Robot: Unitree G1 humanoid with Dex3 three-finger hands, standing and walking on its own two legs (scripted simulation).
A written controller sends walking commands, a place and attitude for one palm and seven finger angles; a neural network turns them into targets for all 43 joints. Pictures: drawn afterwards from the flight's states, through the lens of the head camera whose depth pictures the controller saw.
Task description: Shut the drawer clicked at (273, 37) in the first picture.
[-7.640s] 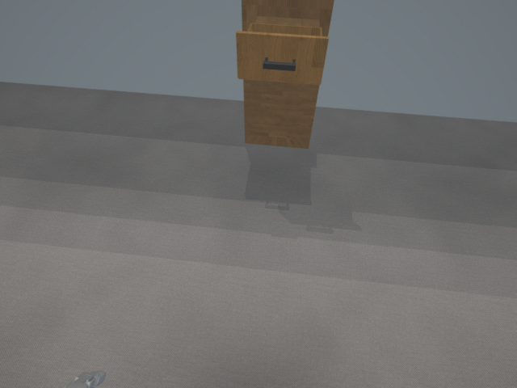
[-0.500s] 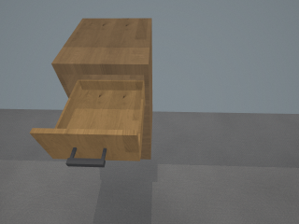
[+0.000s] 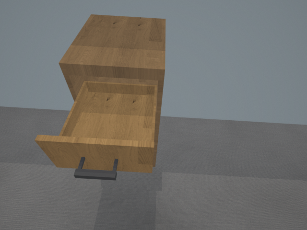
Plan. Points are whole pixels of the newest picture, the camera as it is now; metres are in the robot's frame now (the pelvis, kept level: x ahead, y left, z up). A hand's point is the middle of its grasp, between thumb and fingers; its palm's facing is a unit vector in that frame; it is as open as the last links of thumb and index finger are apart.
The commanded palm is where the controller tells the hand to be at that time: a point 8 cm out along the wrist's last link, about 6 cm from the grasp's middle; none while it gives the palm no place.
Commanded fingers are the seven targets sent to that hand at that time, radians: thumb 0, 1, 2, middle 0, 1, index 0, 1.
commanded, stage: come to a stop and stand still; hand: left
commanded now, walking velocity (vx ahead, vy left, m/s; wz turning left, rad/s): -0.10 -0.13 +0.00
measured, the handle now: (97, 167) +0.31 +0.19 -0.08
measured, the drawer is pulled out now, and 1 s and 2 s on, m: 0.30 0.30 0.30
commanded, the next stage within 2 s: look again from close up in 0.88 s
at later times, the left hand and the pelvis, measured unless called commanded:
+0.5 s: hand out of the picture +0.11 +0.17 -0.16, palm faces +0.04 -0.97 -0.24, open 7.3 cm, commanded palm none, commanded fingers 0.00 0.90 0.90 -0.20 -0.30 -0.20 -0.30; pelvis +0.04 -0.01 +0.00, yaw +2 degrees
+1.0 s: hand out of the picture +0.01 +0.21 -0.15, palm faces +0.03 -0.95 -0.30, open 7.4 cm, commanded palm none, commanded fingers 0.00 0.90 0.90 -0.20 -0.30 -0.20 -0.30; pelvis +0.02 +0.01 +0.00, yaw +1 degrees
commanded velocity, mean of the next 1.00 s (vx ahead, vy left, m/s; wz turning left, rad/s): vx -0.07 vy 0.00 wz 0.00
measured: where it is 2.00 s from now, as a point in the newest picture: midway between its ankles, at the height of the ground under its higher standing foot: outside the picture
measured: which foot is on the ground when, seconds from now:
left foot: down 0.00-0.30, up 0.32-0.52, down 0.54-1.00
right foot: up 0.00-0.26, down 0.28-1.00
